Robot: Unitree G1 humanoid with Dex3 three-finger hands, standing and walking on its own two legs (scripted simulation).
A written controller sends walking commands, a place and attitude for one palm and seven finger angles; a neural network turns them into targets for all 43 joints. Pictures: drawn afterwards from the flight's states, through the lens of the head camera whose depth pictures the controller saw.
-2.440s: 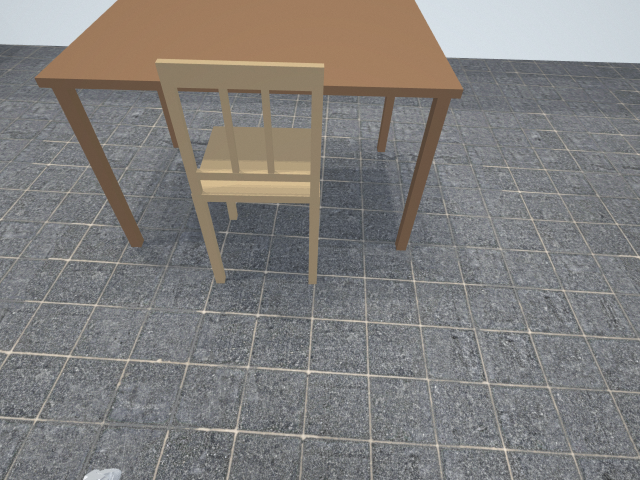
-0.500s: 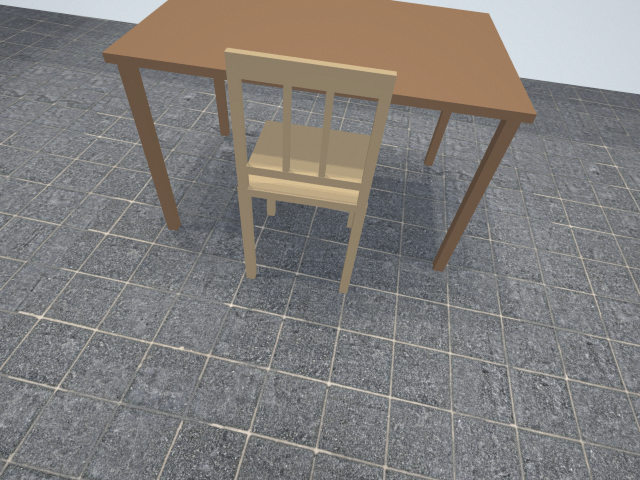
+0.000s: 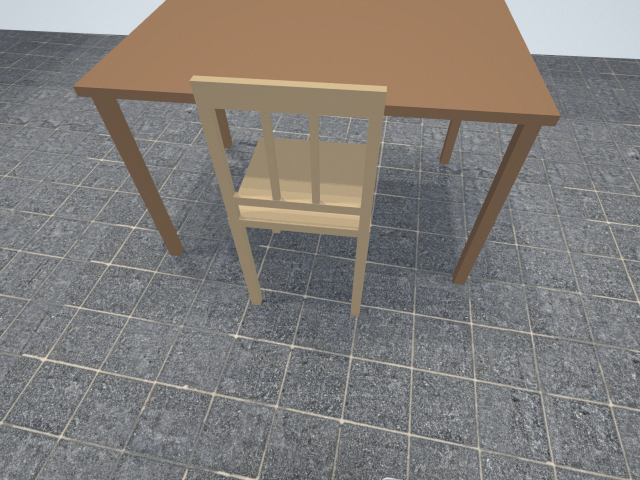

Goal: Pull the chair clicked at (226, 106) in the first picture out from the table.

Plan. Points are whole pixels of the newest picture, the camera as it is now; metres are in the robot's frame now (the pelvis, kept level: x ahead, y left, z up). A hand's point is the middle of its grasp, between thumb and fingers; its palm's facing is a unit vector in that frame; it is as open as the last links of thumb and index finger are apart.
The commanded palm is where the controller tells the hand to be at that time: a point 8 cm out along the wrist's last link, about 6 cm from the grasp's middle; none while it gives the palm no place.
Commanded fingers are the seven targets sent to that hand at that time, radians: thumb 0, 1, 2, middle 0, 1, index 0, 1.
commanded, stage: take the last steps up to it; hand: left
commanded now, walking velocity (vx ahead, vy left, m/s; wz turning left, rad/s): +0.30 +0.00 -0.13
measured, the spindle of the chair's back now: (271, 158) +0.78 +0.16 -0.09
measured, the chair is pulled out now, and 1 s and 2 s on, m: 0.00 0.00 0.00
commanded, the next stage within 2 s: come to a stop and stand still in 0.84 s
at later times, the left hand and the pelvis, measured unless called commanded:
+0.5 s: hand out of the picture +0.15 +0.19 -0.15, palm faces -0.04 -0.99 -0.16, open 7.4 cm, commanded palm none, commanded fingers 0.00 0.90 0.90 -0.20 -0.30 -0.20 -0.30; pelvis +0.11 +0.01 +0.02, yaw -5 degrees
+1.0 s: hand (253, 380) +0.29 +0.13 -0.16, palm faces -0.02 -0.99 -0.14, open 7.3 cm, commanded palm none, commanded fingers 0.00 0.90 0.90 -0.20 -0.30 -0.20 -0.30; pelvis +0.26 -0.03 +0.01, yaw -5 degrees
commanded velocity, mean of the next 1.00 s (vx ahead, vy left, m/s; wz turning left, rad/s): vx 0.20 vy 0.02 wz -0.02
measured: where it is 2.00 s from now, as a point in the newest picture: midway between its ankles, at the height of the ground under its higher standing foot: (351, 468)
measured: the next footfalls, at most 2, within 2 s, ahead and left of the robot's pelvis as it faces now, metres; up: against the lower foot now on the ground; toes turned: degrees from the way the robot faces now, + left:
left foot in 0.24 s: +0.08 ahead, +0.13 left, +0.00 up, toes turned +5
right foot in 0.64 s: +0.28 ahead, -0.16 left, +0.00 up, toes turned -14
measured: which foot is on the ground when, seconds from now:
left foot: up 0.00-0.22, down 0.24-0.64, up 0.66-1.00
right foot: down 0.00-0.26, up 0.28-0.62, down 0.64-1.00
